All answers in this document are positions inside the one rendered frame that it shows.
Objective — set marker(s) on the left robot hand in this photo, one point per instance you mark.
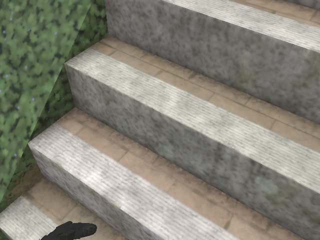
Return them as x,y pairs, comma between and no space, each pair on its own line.
71,231

